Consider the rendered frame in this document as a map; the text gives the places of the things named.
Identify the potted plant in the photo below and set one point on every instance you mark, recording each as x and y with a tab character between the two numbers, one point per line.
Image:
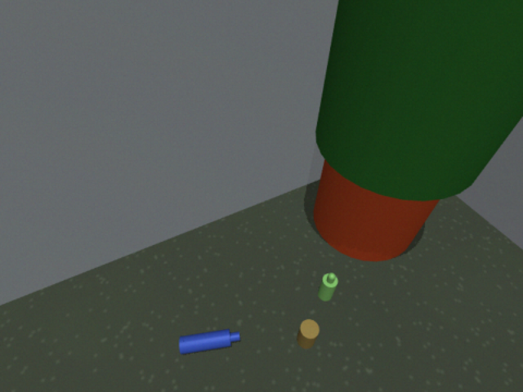
418	97

